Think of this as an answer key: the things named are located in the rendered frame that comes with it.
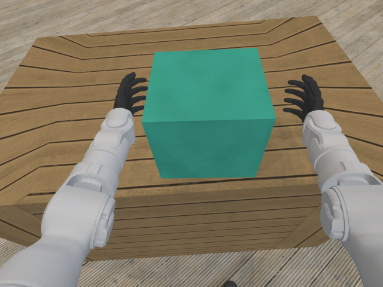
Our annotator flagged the robot right upper arm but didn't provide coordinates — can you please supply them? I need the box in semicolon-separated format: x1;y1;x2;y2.
320;185;383;287

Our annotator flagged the carton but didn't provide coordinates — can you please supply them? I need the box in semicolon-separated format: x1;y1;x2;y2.
141;48;276;179

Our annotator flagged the robot left forearm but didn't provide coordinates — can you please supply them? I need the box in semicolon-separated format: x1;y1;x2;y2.
41;108;136;234

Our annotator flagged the pedestal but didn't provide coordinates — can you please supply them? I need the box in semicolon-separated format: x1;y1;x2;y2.
0;16;383;262

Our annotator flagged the right robot hand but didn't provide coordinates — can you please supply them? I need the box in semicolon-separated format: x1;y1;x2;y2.
283;74;324;123

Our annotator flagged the robot left upper arm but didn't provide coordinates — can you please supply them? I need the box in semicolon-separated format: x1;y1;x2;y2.
0;185;115;287

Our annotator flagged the left robot hand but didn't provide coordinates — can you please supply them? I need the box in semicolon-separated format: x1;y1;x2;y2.
113;72;148;115

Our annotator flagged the robot right forearm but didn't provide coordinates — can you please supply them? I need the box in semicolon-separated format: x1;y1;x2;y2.
302;110;383;194

